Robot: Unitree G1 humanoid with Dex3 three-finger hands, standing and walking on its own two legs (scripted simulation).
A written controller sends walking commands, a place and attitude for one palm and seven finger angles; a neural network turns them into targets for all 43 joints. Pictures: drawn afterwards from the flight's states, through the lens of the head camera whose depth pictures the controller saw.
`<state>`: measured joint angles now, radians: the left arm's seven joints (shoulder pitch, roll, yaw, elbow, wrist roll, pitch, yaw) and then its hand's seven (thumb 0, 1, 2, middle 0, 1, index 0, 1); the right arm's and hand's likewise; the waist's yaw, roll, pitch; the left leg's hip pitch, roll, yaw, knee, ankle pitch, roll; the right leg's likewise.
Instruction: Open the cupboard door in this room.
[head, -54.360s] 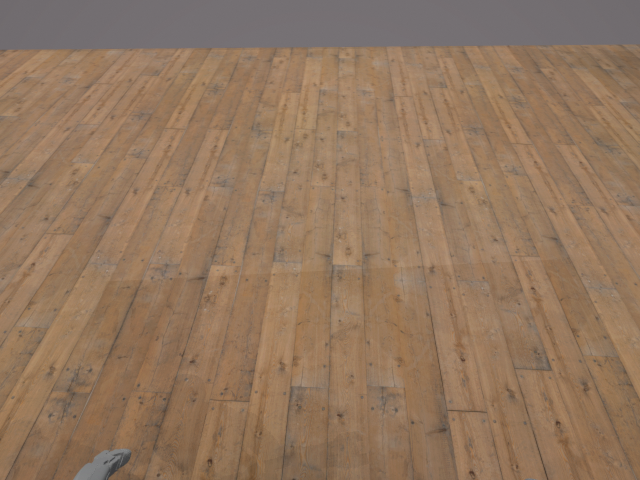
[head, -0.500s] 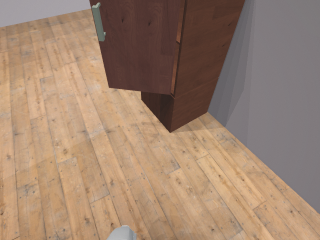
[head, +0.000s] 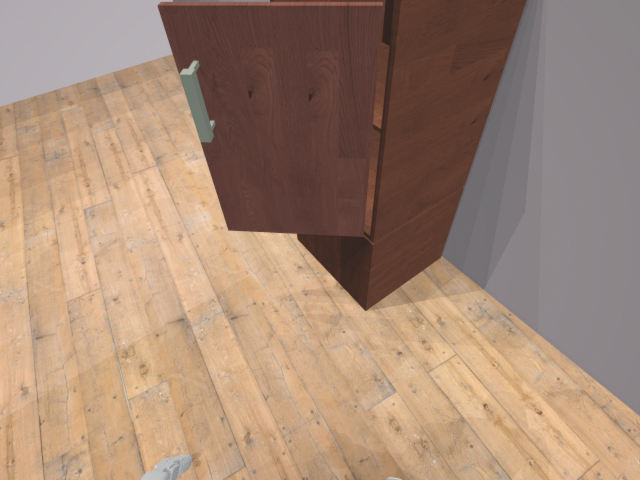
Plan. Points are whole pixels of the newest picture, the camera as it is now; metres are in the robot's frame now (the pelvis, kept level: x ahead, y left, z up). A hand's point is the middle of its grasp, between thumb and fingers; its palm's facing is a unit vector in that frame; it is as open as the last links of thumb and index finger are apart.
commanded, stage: take the last steps up to it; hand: left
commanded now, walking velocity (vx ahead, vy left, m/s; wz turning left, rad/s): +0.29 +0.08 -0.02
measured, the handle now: (201, 102) +0.78 +0.27 +0.07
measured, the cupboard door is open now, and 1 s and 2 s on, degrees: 48 48 48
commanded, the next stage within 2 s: come to a stop and stand still in 0.32 s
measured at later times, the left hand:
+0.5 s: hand out of the picture +0.11 +0.24 -0.19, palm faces +0.11 -0.98 -0.16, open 7.3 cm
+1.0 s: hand (181, 386) +0.29 +0.25 -0.16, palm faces -0.03 -0.97 -0.25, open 7.4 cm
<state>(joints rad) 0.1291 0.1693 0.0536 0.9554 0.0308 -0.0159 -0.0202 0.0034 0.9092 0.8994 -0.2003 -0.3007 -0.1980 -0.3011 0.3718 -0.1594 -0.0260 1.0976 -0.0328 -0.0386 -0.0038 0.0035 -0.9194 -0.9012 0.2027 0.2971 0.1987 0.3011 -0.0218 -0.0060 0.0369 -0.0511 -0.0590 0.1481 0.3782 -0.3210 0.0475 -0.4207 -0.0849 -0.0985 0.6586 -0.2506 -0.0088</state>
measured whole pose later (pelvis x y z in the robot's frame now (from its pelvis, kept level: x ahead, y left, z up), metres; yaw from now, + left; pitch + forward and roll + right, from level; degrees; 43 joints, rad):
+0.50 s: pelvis +0.18 +0.07 -0.01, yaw +1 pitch +0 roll -1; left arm 0.39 0.18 0.04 1.13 0.02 -0.02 0.01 0.00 0.91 0.90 -0.20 -0.30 -0.20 -0.30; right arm 0.14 -0.17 -0.03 1.01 -0.03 -0.05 0.00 0.00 -0.91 -0.90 0.20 0.30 0.19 0.30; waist 0.05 -0.04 0.04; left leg -0.38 0.03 0.10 0.58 -0.19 0.04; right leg -0.16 -0.10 -0.08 0.69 -0.50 0.02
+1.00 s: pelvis +0.18 +0.05 +0.00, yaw -2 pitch +1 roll -2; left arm 0.15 0.23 0.06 0.95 0.02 0.05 0.01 0.00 0.91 0.90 -0.20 -0.30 -0.20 -0.30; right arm 0.24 -0.22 -0.06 1.04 -0.03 0.03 -0.03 0.00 -0.91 -0.90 0.20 0.30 0.20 0.30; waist -0.04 0.01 0.03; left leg -0.36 0.10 0.11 0.50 -0.16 0.01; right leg -0.24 -0.04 -0.04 0.61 -0.37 0.01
